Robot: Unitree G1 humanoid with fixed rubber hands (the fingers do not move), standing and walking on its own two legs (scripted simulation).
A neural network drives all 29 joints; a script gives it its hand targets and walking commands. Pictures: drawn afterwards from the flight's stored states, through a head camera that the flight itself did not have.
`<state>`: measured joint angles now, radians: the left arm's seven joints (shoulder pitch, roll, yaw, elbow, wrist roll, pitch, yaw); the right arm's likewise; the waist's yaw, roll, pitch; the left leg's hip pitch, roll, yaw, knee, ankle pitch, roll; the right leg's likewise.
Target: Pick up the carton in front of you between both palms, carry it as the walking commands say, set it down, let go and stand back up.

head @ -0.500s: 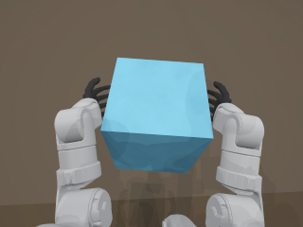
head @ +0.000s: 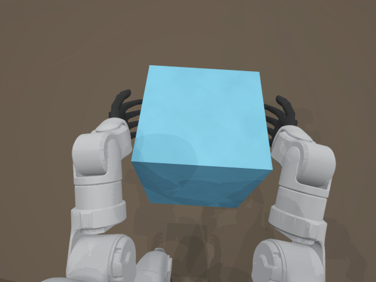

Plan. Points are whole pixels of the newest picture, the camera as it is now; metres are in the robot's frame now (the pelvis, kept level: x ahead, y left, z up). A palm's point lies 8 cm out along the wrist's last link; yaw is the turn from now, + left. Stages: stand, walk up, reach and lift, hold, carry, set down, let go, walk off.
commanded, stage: carry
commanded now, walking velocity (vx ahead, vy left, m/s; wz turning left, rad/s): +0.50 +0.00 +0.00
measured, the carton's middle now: (198, 145) +0.37 +0.03 +0.07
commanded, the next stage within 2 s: none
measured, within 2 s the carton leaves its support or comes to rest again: neither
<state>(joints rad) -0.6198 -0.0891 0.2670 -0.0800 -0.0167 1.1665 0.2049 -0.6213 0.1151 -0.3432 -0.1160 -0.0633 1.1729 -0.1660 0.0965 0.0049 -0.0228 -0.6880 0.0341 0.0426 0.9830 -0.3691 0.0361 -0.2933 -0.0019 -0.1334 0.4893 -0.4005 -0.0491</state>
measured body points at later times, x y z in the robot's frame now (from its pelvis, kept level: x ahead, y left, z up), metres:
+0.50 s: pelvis +0.33 +0.02 +0.01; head +0.34 +0.04 +0.46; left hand +0.68 +0.16 +0.11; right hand +0.67 -0.14 +0.12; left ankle +0.22 +0.11 -0.73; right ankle +0.47 -0.10 -0.69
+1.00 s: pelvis +0.68 +0.01 +0.01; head +0.65 +0.01 +0.45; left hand +0.93 +0.16 +0.11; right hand +0.93 -0.14 +0.11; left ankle +0.83 +0.13 -0.71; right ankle +0.53 -0.08 -0.73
